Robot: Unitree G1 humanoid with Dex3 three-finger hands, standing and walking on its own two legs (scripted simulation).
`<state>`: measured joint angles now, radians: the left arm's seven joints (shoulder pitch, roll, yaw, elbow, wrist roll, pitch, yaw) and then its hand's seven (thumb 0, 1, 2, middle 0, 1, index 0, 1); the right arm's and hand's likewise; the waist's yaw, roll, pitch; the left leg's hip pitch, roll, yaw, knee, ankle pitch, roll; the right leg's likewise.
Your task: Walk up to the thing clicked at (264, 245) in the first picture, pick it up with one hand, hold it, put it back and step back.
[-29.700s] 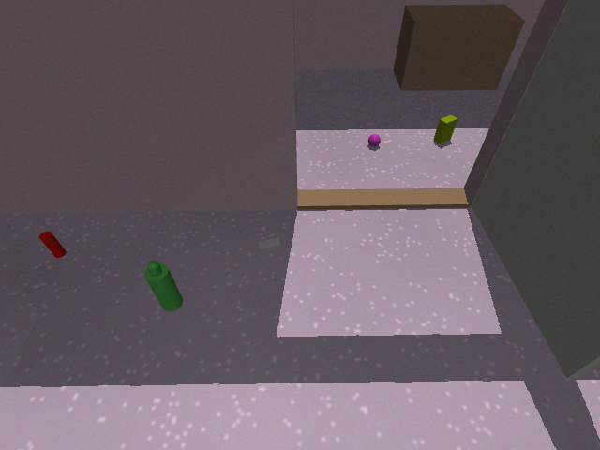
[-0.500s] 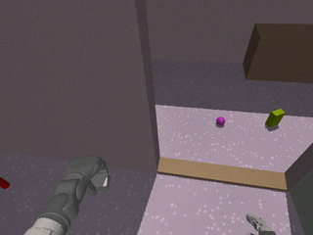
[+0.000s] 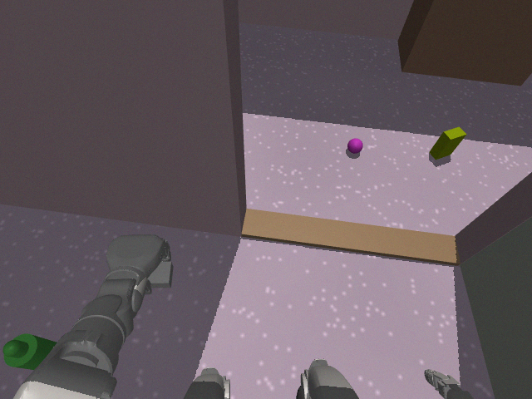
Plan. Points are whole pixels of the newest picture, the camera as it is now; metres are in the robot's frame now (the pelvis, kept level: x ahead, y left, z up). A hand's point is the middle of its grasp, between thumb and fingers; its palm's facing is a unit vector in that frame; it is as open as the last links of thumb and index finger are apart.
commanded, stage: crouch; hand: left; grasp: from above
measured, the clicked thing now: (145, 275) +0.36 +0.23 -0.14
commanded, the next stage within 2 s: lower in 1.60 s
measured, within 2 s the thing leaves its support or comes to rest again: neither
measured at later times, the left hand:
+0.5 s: hand (173, 282) +0.41 +0.22 -0.35, palm faces -0.47 -0.01 -0.88, open 7.0 cm
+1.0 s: hand (184, 283) +0.45 +0.22 -0.47, palm faces -0.46 -0.03 -0.89, open 7.0 cm
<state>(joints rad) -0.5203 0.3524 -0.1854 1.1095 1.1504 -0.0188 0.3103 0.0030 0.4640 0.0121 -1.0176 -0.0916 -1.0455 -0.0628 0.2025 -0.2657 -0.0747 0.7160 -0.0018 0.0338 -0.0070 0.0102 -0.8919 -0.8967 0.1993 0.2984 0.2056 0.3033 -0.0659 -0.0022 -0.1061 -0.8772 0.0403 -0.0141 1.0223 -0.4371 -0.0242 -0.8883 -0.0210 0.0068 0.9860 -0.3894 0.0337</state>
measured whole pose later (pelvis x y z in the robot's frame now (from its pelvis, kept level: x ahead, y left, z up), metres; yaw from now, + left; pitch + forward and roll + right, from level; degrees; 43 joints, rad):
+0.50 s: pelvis -0.04 +0.01 -0.21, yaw -1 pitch +37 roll -4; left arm -0.86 0.49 -0.02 1.33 1.16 -0.03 0.33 0.00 0.48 0.00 -1.00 -0.09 -1.03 -0.06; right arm 0.22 -0.21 -0.02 0.74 -0.06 -0.04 0.02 0.01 -0.89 -0.89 0.20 0.30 0.21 0.30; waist -0.20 0.06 -0.19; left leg -1.85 0.02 -0.06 1.86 -0.66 -0.01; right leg -1.84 -0.03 0.01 1.80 -0.60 0.05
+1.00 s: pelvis -0.05 +0.00 -0.31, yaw -2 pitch +38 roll -5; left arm -1.03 0.63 0.05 1.43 1.21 -0.08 0.35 0.00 0.46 0.03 -1.02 -0.09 -1.05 -0.06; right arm 0.16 -0.27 0.00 0.71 -0.12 -0.06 0.10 0.01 -0.90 -0.90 0.20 0.30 0.21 0.30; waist -0.26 0.02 -0.10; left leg -2.15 0.00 -0.11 2.20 -0.71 -0.04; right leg -2.14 -0.02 -0.01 2.12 -0.65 0.05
